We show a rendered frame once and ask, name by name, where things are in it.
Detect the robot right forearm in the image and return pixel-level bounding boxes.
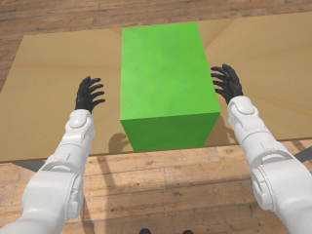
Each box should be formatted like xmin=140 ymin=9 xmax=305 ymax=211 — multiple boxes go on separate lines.
xmin=227 ymin=96 xmax=312 ymax=179

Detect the carton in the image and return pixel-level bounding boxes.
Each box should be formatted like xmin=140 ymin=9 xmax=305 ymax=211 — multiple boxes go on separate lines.
xmin=120 ymin=22 xmax=221 ymax=152

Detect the right robot upper arm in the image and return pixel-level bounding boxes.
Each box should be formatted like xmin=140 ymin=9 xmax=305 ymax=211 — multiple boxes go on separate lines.
xmin=251 ymin=159 xmax=312 ymax=234

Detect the robot left forearm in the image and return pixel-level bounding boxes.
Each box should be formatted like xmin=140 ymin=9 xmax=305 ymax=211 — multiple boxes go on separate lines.
xmin=21 ymin=109 xmax=96 ymax=214

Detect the left robot hand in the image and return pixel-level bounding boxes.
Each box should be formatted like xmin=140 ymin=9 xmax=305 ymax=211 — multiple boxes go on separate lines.
xmin=75 ymin=76 xmax=105 ymax=114

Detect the right robot hand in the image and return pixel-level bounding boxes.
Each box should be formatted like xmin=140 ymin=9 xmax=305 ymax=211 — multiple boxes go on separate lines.
xmin=211 ymin=63 xmax=244 ymax=105

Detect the table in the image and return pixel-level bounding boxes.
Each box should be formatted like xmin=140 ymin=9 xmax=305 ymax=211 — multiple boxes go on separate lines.
xmin=0 ymin=12 xmax=312 ymax=173

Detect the left robot upper arm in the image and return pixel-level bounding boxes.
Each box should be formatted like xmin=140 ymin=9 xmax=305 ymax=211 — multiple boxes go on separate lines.
xmin=0 ymin=171 xmax=84 ymax=234

